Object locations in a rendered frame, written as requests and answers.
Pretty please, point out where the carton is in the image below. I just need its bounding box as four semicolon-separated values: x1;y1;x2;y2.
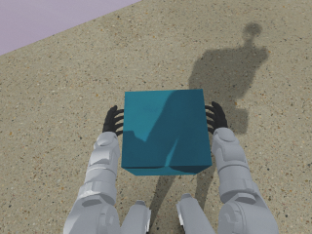
121;89;213;176

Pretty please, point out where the robot right hand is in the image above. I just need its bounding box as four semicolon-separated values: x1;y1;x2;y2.
205;101;228;135

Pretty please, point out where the robot right upper arm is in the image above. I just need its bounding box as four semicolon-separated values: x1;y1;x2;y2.
217;201;279;234

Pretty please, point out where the right robot thigh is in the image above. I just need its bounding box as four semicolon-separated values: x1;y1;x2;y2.
175;197;215;234

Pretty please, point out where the right robot forearm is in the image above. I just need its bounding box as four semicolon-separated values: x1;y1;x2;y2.
211;127;279;234

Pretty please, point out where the robot left upper arm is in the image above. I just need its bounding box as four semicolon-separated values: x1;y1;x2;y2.
63;203;122;234

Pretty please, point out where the robot left hand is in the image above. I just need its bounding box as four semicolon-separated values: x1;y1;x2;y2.
102;105;124;136

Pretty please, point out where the left robot shin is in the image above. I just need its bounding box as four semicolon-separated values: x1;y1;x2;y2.
135;200;146;207

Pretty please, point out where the left robot forearm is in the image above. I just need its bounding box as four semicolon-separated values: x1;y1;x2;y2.
62;132;121;234

